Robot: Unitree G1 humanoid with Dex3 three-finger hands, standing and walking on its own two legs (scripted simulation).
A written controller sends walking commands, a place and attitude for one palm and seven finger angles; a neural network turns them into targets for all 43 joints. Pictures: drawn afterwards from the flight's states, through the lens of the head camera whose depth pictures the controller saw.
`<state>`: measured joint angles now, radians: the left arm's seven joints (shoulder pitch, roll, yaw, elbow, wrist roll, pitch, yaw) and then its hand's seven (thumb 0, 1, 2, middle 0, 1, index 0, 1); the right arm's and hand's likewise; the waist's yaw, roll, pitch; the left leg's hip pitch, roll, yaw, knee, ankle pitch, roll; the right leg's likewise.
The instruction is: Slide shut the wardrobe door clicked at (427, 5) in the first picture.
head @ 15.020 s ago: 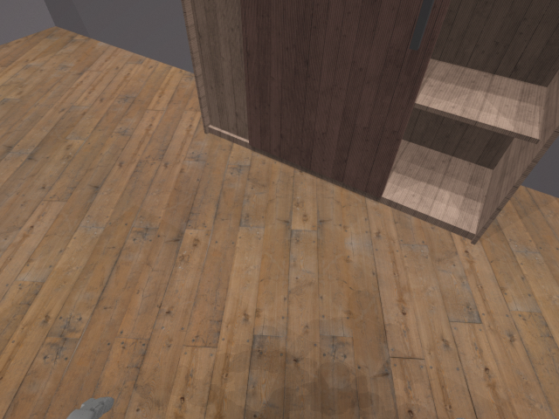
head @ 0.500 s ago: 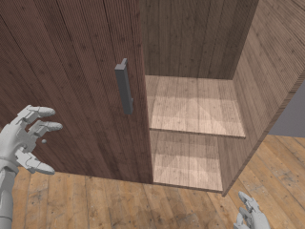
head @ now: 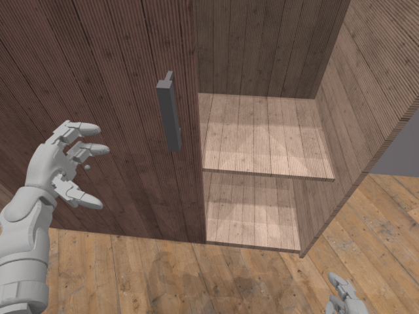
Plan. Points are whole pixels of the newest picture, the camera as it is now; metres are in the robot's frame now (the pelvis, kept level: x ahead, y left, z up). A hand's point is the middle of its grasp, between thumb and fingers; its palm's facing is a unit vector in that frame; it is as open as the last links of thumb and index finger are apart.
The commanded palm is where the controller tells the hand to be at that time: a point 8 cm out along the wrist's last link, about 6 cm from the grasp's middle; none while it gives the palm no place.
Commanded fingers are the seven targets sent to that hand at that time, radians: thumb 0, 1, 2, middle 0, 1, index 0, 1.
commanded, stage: move the hooked fingers beside the handle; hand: left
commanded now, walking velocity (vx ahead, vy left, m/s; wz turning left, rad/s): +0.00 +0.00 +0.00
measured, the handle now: (172, 113) +0.51 +0.11 +0.11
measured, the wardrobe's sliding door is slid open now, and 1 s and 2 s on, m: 0.44 0.44 0.45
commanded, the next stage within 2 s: feel for the door with the fingertips in 1.84 s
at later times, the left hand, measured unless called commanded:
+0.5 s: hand (112, 141) +0.41 +0.21 +0.12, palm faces -0.06 -1.00 -0.01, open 14.0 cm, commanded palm +0.38 +0.26 +0.12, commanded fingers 0.00 -0.50 0.30 -0.30 -1.20 -0.30 -1.20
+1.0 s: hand (140, 120) +0.46 +0.17 +0.13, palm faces -0.03 -1.00 -0.02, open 13.9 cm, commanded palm +0.44 +0.23 +0.12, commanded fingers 0.00 -0.50 0.30 -0.30 -1.20 -0.30 -1.20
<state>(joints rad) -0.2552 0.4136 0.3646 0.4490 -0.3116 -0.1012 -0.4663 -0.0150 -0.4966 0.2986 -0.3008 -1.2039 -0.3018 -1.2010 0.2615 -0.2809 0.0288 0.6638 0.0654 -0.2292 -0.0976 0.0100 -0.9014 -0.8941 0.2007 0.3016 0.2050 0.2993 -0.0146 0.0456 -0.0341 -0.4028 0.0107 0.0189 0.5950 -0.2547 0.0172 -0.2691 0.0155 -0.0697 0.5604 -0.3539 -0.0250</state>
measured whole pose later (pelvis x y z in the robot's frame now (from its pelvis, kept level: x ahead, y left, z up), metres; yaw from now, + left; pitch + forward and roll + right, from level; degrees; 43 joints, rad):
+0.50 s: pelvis +0.00 +0.02 +0.00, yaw -1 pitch +5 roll -1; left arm -0.48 0.38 0.29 0.64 -0.23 -0.12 -0.31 -0.01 -0.50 0.30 -0.30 -1.20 -0.30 -1.20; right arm 0.30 -0.27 0.02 0.67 0.05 -0.12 -0.07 0.01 -0.90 -0.89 0.20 0.30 0.21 0.30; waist -0.05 0.03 -0.04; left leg -0.44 0.00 0.05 0.61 -0.27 0.04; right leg -0.31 0.00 -0.04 0.56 -0.35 0.00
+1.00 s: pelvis +0.00 +0.00 -0.01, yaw -2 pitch +8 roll -1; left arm -0.75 0.41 0.32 0.97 -0.16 -0.24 -0.24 -0.02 -0.49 0.30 -0.30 -1.20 -0.30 -1.20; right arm 0.34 -0.27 0.02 0.70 0.04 -0.06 -0.04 0.01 -0.90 -0.89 0.20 0.30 0.21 0.30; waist -0.10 0.03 -0.04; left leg -0.51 0.03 0.05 0.64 -0.27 0.02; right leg -0.40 0.03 -0.04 0.62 -0.37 -0.02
